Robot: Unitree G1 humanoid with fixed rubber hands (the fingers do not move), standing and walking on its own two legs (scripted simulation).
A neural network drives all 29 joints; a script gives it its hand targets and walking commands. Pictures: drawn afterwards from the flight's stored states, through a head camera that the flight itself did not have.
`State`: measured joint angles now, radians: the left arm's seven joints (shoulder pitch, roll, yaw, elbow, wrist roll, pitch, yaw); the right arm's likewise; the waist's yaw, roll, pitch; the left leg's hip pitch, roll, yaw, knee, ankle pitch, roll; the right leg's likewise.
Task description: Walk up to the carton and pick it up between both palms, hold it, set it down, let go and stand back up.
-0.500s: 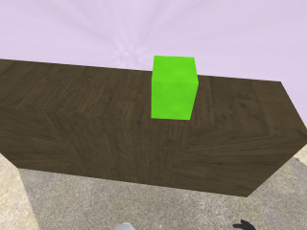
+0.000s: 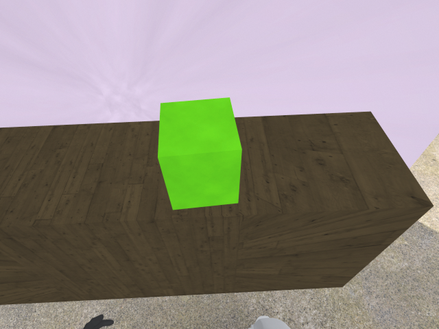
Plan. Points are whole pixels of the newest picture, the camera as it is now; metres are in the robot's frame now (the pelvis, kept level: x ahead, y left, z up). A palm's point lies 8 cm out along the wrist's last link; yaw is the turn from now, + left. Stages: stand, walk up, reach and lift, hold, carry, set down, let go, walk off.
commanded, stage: walk up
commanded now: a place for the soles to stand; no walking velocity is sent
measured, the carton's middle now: (200, 154) +0.50 +0.03 +0.01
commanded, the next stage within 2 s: none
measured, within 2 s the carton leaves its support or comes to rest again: neither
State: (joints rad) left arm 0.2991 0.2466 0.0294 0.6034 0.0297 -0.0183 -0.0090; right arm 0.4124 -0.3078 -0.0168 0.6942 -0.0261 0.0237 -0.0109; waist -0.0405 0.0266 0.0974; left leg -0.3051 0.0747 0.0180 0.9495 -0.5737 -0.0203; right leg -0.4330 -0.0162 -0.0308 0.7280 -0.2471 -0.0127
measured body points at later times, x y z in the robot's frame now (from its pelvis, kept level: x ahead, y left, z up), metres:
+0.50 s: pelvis +0.05 +0.01 +0.02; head +0.06 +0.02 +0.47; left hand +0.15 +0.27 -0.10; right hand +0.17 -0.25 -0.08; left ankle +0.04 +0.13 -0.71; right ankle +0.09 -0.12 -0.71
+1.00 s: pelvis +0.05 +0.01 +0.02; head +0.06 +0.00 +0.47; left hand +0.19 +0.26 -0.08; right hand +0.12 -0.26 -0.10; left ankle +0.04 +0.13 -0.71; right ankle +0.09 -0.12 -0.71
